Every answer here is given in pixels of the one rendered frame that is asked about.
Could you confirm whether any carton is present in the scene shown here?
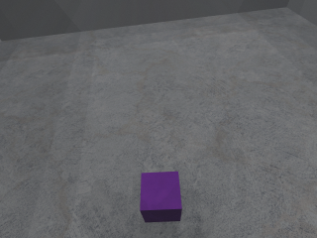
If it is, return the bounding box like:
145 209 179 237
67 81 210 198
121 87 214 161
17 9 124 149
140 171 182 223

